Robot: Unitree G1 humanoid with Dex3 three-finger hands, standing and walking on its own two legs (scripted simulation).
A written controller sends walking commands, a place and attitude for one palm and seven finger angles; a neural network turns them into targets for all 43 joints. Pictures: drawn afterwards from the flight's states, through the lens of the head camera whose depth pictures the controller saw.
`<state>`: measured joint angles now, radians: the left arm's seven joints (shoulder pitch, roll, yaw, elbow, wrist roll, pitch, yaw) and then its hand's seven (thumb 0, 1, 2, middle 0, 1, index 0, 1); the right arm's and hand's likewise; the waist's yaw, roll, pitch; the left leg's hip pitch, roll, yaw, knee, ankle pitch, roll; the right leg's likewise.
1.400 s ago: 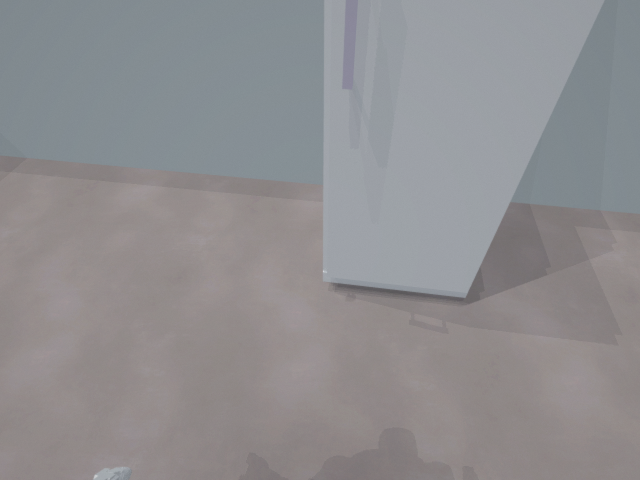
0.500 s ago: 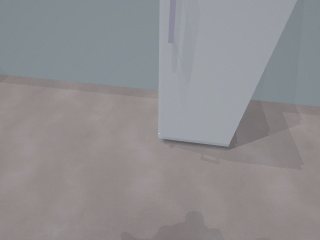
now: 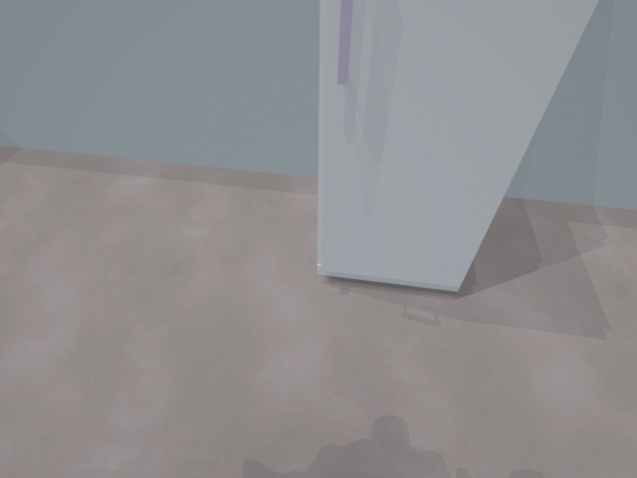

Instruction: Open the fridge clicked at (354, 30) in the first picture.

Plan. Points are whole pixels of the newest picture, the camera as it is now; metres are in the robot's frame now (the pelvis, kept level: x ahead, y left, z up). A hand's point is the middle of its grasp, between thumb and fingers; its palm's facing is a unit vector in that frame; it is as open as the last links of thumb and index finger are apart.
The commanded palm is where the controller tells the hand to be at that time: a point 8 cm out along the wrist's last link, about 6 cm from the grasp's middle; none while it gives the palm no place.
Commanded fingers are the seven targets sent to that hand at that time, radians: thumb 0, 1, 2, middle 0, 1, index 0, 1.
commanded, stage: look at it before walking up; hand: left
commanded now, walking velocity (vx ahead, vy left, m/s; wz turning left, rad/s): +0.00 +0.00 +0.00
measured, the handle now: out of the picture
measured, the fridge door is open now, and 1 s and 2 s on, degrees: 0 0 0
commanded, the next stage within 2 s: take the last steps up to it in 0.04 s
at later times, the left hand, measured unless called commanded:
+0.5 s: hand out of the picture +0.05 +0.17 -0.18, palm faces -0.09 -0.97 -0.23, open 7.4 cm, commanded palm none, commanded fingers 0.00 0.90 0.90 -0.20 -0.30 -0.20 -0.30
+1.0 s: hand out of the picture +0.09 +0.07 -0.18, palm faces +0.00 -0.99 -0.15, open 7.4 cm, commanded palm none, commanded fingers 0.00 0.90 0.90 -0.20 -0.30 -0.20 -0.30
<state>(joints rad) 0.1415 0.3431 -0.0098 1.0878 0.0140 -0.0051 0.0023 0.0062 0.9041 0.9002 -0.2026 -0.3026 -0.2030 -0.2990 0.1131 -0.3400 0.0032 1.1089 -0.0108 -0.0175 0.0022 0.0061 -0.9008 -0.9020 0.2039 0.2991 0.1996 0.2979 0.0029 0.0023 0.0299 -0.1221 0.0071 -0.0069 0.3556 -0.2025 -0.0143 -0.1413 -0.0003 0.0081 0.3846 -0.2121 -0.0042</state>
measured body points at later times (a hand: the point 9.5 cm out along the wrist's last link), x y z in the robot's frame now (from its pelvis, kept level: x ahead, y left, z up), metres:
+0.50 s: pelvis +0.05 -0.04 -0.02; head +0.04 -0.05 +0.43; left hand +0.06 +0.22 -0.16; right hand +0.03 -0.28 -0.18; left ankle +0.00 +0.13 -0.75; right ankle +0.03 -0.12 -0.75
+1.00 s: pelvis +0.23 -0.07 -0.03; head +0.24 -0.07 +0.42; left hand +0.10 +0.12 -0.17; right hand +0.32 -0.29 -0.17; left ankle +0.34 -0.02 -0.74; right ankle +0.03 -0.11 -0.74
